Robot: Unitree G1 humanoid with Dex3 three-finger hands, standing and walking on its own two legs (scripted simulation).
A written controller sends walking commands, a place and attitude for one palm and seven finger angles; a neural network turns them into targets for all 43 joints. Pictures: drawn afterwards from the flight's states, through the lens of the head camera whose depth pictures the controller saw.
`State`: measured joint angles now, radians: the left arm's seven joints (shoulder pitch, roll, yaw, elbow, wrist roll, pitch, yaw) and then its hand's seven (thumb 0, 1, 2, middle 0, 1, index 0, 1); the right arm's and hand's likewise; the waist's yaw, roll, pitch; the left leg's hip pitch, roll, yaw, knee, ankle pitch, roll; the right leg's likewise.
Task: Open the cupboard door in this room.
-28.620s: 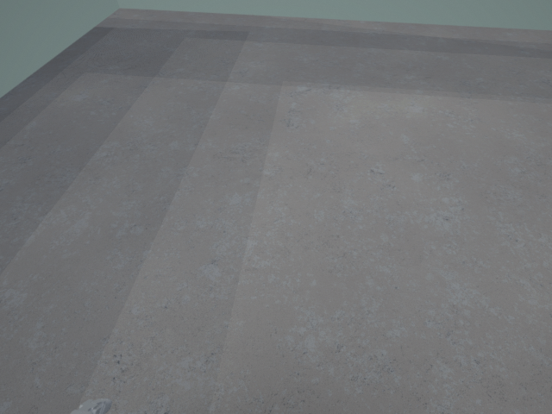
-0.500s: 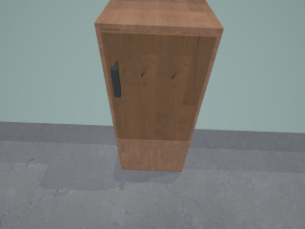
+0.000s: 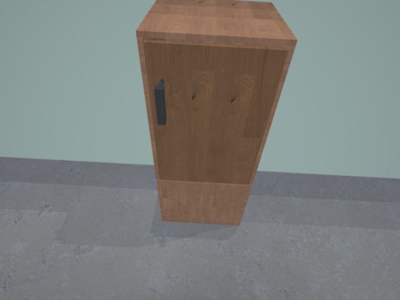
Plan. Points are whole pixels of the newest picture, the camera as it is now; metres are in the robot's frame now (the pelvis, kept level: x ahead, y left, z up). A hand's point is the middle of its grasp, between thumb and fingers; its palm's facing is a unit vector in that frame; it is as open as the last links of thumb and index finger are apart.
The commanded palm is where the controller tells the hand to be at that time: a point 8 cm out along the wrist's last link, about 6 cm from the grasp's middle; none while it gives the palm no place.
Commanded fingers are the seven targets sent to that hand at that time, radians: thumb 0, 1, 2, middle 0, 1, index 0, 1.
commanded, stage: look again from close up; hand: left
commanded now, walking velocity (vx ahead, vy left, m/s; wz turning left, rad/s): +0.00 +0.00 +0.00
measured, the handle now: (161, 102) +0.65 +0.16 +0.06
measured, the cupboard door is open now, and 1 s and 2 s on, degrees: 0 0 0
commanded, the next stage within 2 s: shuffle to correct the standing spot in 0.52 s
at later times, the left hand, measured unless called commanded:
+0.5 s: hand out of the picture -0.05 +0.18 -0.20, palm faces +0.08 -0.99 -0.15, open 7.3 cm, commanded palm none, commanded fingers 0.00 0.90 0.90 -0.20 -0.30 -0.20 -0.30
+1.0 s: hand out of the picture -0.13 +0.19 -0.19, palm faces -0.01 -1.00 -0.10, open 7.3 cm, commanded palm none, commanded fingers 0.00 0.90 0.90 -0.20 -0.30 -0.20 -0.30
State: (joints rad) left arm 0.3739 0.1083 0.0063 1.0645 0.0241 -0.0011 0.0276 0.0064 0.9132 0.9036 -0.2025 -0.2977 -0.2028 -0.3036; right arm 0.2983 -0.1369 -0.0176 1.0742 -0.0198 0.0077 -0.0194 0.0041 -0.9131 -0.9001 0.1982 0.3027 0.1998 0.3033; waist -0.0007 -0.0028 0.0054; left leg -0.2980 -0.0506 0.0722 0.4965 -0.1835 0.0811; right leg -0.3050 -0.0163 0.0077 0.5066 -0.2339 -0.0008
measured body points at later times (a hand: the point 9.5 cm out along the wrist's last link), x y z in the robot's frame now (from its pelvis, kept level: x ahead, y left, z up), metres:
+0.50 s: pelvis -0.07 +0.02 -0.02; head -0.10 +0.04 +0.43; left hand -0.05 +0.24 -0.19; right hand -0.08 -0.22 -0.16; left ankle -0.02 +0.08 -0.73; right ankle +0.04 -0.13 -0.70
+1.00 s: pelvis -0.10 +0.03 +0.00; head -0.10 +0.06 +0.45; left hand -0.13 +0.24 -0.17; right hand -0.15 -0.19 -0.15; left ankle -0.08 +0.11 -0.73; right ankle -0.12 -0.10 -0.70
